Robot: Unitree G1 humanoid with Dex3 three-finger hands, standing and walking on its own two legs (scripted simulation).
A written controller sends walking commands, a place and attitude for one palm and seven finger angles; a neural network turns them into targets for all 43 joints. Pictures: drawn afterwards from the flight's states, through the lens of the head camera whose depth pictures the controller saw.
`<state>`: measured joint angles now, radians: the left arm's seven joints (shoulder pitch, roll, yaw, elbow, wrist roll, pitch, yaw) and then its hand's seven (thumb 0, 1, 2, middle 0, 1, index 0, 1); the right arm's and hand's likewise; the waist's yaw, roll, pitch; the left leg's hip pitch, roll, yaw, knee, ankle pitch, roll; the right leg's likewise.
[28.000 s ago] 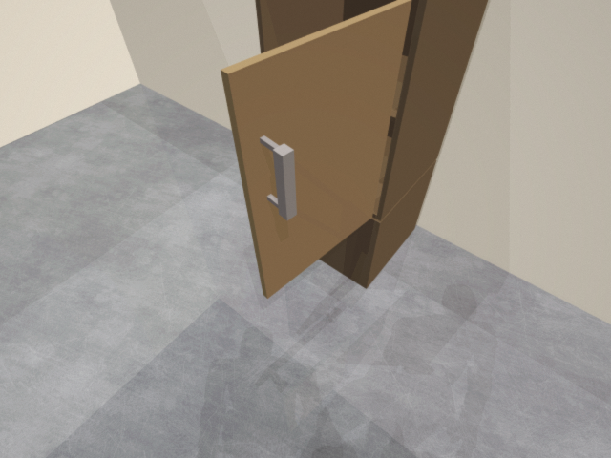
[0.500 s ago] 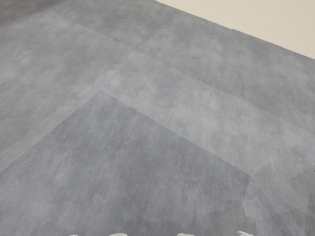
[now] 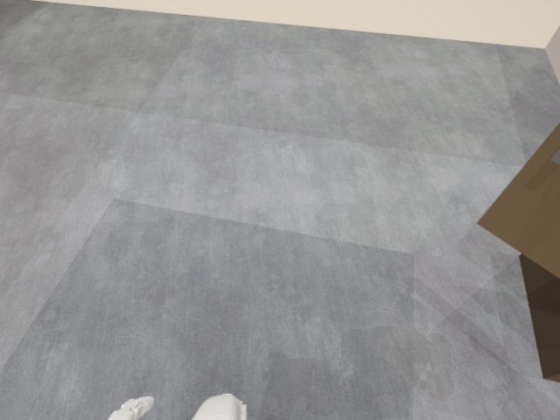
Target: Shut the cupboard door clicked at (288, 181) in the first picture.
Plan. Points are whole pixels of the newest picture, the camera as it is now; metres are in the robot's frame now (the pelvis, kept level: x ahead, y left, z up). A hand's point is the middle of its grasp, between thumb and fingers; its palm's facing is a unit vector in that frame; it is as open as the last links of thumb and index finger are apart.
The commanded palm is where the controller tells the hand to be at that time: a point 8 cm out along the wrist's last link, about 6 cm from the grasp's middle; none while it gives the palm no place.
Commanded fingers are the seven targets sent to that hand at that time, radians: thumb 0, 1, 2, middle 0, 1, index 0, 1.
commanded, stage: turn to face it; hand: left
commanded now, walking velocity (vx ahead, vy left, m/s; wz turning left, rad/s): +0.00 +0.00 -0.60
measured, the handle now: out of the picture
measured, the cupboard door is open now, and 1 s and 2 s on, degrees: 55 55 55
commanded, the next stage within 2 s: take the last steps up to it in 1.30 s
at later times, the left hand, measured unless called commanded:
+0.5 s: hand (187, 374) +0.20 +0.18 -0.16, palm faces -0.32 -0.92 -0.24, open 7.4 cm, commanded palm none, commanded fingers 0.00 0.90 0.90 -0.20 -0.30 -0.20 -0.30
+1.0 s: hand (220, 342) +0.26 +0.13 -0.18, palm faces -0.53 -0.82 -0.22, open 7.3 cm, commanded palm none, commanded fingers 0.00 0.90 0.90 -0.20 -0.30 -0.20 -0.30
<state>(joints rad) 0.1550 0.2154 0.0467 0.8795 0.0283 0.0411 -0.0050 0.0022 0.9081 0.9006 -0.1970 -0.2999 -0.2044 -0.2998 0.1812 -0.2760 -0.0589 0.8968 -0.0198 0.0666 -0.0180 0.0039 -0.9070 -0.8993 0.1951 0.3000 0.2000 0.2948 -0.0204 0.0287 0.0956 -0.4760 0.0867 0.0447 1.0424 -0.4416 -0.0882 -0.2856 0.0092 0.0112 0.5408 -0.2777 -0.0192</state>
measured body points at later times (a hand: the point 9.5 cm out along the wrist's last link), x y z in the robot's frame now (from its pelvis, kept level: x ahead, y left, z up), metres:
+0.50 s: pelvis +0.03 +0.01 +0.00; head +0.08 -0.01 +0.44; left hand +0.22 +0.22 -0.14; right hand -0.01 -0.25 -0.14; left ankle +0.04 +0.14 -0.73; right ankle -0.03 -0.11 -0.71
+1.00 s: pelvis +0.08 +0.00 +0.00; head +0.13 -0.01 +0.44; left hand +0.29 +0.17 -0.16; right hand +0.02 -0.27 -0.12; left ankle +0.15 +0.09 -0.73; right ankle -0.04 -0.08 -0.68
